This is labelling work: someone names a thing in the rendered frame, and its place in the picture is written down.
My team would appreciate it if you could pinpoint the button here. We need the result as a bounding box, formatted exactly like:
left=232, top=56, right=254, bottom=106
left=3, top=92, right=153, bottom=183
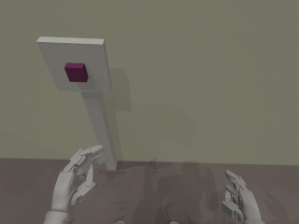
left=64, top=63, right=89, bottom=82

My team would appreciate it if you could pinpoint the panel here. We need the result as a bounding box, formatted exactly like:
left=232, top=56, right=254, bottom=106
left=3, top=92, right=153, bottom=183
left=36, top=36, right=118, bottom=171

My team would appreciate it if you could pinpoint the robot left hand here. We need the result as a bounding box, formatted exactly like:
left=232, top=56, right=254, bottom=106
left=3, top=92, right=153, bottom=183
left=50, top=145, right=108, bottom=214

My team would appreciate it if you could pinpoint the robot right hand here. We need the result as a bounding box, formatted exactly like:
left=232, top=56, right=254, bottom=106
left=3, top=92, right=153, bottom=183
left=222, top=170, right=262, bottom=224

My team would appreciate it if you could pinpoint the left robot forearm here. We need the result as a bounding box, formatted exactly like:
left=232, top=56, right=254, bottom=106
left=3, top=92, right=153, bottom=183
left=43, top=210, right=75, bottom=224

